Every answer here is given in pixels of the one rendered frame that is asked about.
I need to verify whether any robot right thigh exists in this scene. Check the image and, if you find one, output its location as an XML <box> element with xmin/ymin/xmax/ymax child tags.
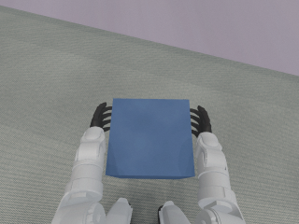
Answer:
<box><xmin>159</xmin><ymin>204</ymin><xmax>191</xmax><ymax>224</ymax></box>

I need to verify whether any carton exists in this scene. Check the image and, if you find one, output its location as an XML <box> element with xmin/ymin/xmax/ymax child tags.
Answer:
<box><xmin>105</xmin><ymin>98</ymin><xmax>195</xmax><ymax>180</ymax></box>

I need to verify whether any robot left thigh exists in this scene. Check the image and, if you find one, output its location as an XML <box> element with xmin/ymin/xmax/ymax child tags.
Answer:
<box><xmin>106</xmin><ymin>202</ymin><xmax>133</xmax><ymax>224</ymax></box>

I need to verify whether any robot thigh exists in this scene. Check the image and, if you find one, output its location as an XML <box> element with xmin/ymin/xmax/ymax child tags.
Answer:
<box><xmin>106</xmin><ymin>202</ymin><xmax>133</xmax><ymax>224</ymax></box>
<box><xmin>159</xmin><ymin>204</ymin><xmax>191</xmax><ymax>224</ymax></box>

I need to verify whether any left robot forearm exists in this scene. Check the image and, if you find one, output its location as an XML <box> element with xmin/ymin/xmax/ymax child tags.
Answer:
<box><xmin>51</xmin><ymin>126</ymin><xmax>107</xmax><ymax>224</ymax></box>

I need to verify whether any right robot forearm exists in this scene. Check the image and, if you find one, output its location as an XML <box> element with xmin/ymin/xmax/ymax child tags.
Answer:
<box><xmin>194</xmin><ymin>132</ymin><xmax>246</xmax><ymax>224</ymax></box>

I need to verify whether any robot left upper arm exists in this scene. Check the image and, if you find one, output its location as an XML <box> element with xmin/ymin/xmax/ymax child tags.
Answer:
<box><xmin>51</xmin><ymin>201</ymin><xmax>107</xmax><ymax>224</ymax></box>

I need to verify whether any robot right upper arm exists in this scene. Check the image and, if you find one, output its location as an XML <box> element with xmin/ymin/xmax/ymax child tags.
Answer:
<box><xmin>194</xmin><ymin>208</ymin><xmax>246</xmax><ymax>224</ymax></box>

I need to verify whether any right robot hand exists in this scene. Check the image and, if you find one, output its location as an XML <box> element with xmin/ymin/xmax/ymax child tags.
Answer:
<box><xmin>190</xmin><ymin>105</ymin><xmax>212</xmax><ymax>137</ymax></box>

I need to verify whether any left robot hand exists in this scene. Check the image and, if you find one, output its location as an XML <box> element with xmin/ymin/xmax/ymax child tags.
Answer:
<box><xmin>90</xmin><ymin>102</ymin><xmax>112</xmax><ymax>132</ymax></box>

